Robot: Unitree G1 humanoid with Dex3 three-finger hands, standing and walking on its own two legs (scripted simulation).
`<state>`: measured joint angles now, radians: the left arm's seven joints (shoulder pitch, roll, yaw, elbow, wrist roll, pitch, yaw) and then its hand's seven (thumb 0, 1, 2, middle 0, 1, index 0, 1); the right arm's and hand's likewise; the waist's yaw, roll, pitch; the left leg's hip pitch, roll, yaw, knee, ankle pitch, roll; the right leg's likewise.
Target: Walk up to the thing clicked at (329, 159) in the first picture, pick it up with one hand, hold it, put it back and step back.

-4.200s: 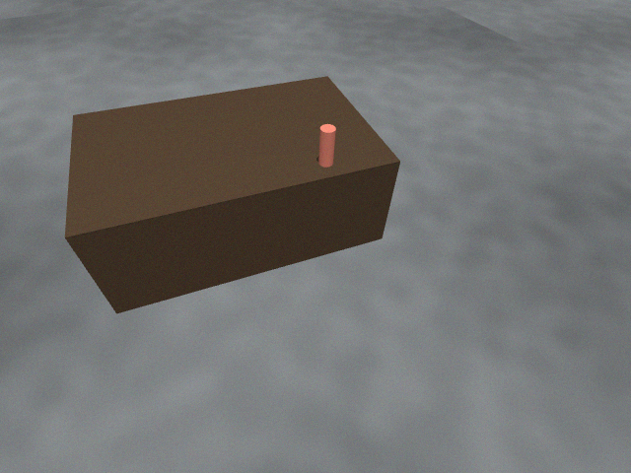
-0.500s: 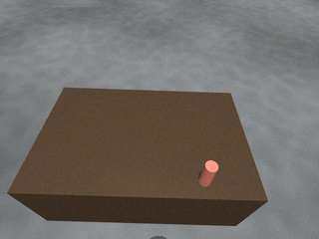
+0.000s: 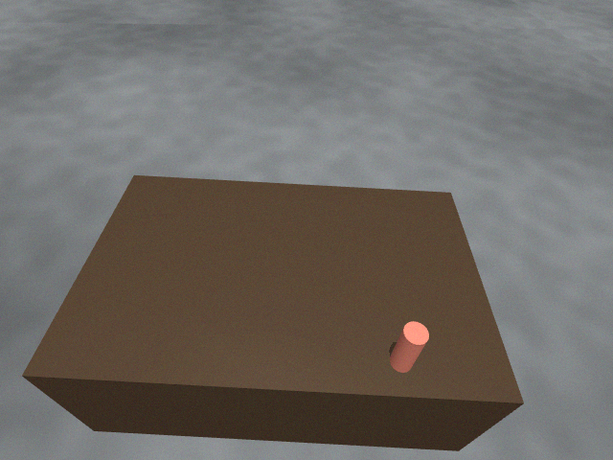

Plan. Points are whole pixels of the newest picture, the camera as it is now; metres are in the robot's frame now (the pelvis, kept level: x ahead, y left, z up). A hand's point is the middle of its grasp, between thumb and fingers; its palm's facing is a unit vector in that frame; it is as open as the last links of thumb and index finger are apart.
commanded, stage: walk up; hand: right
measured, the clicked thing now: (408, 348) +0.41 -0.24 -0.29
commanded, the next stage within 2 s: stand in 0.28 s
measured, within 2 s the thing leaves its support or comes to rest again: neither
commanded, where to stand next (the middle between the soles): +0.03 -0.01 m, yaw -2 degrees
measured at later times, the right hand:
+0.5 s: hand out of the picture +0.09 -0.26 -0.15, palm faces -0.01 +0.94 -0.33, open 7.4 cm
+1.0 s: hand out of the picture +0.10 -0.27 -0.15, palm faces -0.01 +0.94 -0.34, open 7.4 cm
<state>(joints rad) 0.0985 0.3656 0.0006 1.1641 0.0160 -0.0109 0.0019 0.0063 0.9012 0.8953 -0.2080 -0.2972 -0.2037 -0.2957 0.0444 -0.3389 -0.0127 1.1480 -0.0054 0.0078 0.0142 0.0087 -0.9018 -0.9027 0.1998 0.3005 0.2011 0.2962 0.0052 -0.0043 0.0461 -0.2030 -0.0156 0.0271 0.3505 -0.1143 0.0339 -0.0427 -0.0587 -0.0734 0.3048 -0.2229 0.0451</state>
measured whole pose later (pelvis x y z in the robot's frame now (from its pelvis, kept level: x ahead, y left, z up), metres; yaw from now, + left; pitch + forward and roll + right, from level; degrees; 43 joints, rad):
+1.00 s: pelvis +0.02 -0.02 +0.00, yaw -1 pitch -1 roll +0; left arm 0.11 0.35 0.01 1.12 0.02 0.00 0.00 0.01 0.90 0.90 -0.21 -0.30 -0.20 -0.30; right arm 0.07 -0.34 0.01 1.14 0.00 -0.01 0.00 0.01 -0.90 -0.90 0.20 0.30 0.20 0.30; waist -0.01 0.00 0.04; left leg -0.17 0.01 0.03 0.34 -0.14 0.01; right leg -0.01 -0.04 -0.07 0.27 -0.24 0.02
